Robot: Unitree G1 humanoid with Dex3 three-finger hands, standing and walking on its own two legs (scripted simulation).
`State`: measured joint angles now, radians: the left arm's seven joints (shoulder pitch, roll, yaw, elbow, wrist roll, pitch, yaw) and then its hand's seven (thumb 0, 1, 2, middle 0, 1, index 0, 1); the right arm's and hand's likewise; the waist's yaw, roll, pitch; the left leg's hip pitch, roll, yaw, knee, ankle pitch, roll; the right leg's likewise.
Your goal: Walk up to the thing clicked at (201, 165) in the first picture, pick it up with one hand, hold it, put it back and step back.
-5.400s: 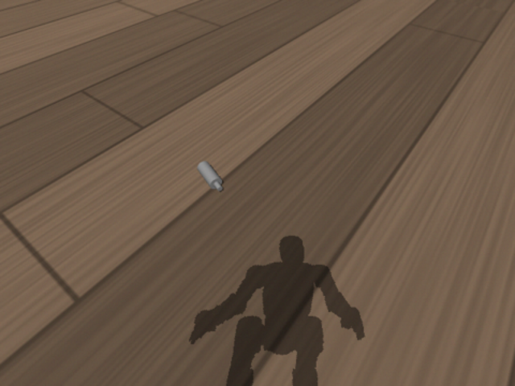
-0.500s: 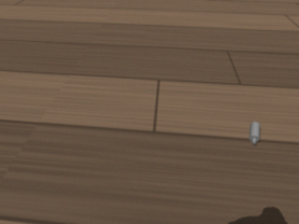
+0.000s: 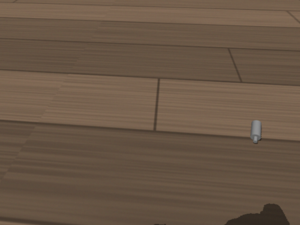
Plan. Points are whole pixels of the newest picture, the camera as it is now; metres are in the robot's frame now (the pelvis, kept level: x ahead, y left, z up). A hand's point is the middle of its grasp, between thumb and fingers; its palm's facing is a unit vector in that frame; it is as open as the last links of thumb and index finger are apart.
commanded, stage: stand
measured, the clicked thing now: (255, 132) +0.91 -0.85 -0.75
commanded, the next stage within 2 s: walk up in 0.70 s
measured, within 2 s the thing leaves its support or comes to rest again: neither
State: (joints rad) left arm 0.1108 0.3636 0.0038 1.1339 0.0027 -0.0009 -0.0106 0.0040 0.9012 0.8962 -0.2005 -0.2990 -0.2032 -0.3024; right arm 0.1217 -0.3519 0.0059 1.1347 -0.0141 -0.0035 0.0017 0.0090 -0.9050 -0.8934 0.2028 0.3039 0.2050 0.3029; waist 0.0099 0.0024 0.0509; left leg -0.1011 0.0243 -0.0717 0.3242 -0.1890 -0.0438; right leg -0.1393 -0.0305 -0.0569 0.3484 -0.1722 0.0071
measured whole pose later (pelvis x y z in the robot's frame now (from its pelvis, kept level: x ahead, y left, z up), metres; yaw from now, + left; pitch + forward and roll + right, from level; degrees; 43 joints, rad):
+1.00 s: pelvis -0.02 +0.06 -0.02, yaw -14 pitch -1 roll +0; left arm 0.18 0.42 0.05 0.94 0.02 0.05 0.02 0.01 0.90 0.90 -0.20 -0.30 -0.20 -0.30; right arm 0.09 -0.37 -0.09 0.89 -0.04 0.02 0.01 0.01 -0.91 -0.89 0.20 0.30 0.20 0.30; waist 0.02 -0.07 0.15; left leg -0.26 -0.02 0.03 0.57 -0.28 0.03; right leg -0.42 0.04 0.16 0.77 -0.39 0.00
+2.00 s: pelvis +0.01 +0.04 -0.02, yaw -42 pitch -2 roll -1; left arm 0.24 0.41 0.04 0.83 -0.01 0.03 0.00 0.01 0.90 0.90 -0.20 -0.30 -0.20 -0.30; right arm 0.16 -0.35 -0.04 0.79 -0.03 -0.02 0.00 0.01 -0.90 -0.89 0.21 0.30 0.21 0.30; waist 0.01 -0.05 0.14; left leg -0.28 0.06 0.06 0.61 -0.29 0.01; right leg -0.38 0.06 0.09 1.00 -0.50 -0.01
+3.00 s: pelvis +0.00 +0.05 +0.00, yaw -48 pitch -3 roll +0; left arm 0.10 0.36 0.01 1.13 0.00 -0.01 -0.01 0.01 0.90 0.90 -0.20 -0.30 -0.20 -0.30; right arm 0.10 -0.36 -0.01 1.09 -0.01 -0.01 0.01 0.01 -0.90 -0.89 0.20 0.30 0.20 0.30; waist 0.00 0.00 0.06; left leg -0.11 0.05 0.03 0.39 -0.24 -0.04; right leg -0.18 0.00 0.10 0.42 -0.19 0.03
